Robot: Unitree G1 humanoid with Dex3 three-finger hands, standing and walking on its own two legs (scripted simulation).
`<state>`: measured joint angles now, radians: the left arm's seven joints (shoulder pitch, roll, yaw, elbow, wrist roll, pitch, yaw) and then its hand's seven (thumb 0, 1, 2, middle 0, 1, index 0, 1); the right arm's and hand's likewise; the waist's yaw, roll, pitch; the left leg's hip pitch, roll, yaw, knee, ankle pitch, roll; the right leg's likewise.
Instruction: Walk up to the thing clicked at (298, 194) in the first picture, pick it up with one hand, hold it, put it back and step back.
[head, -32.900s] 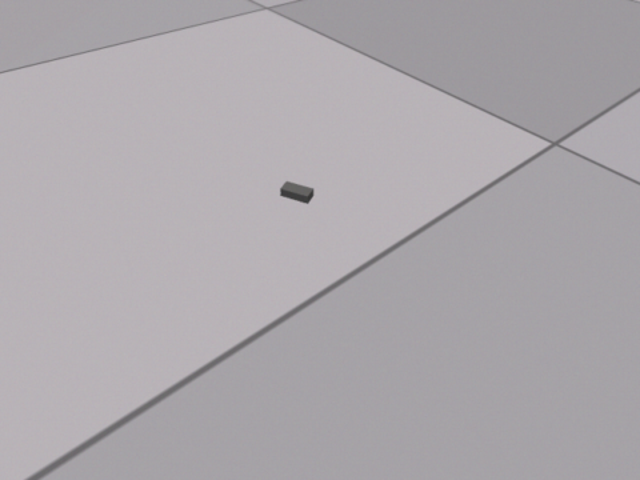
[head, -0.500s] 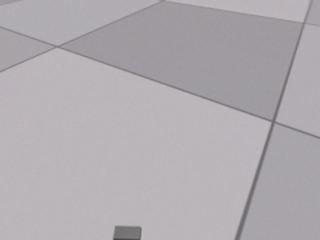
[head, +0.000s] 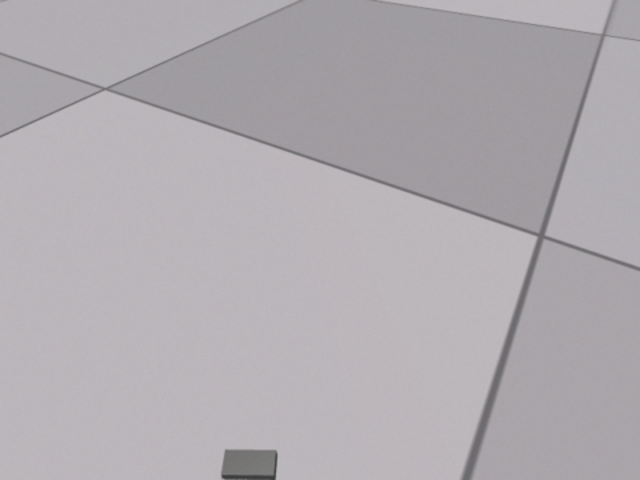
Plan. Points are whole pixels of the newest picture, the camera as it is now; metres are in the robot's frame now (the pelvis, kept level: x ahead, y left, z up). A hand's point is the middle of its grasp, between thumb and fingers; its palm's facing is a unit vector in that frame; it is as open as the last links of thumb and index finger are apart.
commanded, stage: stand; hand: left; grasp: from above
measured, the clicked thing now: (250, 464) +0.39 +0.23 -0.76
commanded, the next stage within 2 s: step back in 1.16 s
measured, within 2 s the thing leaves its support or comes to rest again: neither
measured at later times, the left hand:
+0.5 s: hand out of the picture +0.09 +0.24 -0.16, palm faces +0.01 -0.94 -0.33, open 7.3 cm
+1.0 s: hand out of the picture +0.09 +0.23 -0.16, palm faces -0.01 -0.94 -0.34, open 7.3 cm
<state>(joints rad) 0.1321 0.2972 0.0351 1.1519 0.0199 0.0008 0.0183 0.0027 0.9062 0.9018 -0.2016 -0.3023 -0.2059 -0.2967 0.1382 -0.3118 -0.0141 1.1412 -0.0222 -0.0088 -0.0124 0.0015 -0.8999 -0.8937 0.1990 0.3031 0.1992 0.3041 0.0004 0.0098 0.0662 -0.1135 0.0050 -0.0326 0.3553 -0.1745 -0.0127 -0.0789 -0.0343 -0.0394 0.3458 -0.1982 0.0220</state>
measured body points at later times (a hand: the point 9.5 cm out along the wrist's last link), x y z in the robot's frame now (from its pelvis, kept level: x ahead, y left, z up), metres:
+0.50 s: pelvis +0.01 -0.01 +0.00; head +0.02 -0.01 +0.45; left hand +0.09 +0.28 -0.13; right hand +0.08 -0.30 -0.14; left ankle +0.02 +0.13 -0.75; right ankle +0.00 -0.13 -0.75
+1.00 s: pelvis +0.01 -0.01 +0.00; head +0.02 -0.02 +0.45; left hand +0.09 +0.28 -0.13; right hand +0.08 -0.31 -0.14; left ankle +0.02 +0.13 -0.75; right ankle +0.00 -0.13 -0.75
